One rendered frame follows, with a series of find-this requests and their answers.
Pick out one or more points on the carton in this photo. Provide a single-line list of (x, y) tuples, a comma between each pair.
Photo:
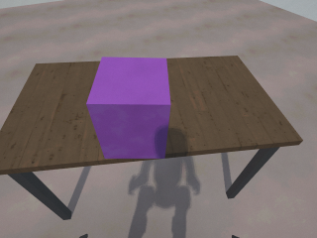
[(129, 106)]

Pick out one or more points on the table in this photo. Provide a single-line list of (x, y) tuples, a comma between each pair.
[(216, 106)]

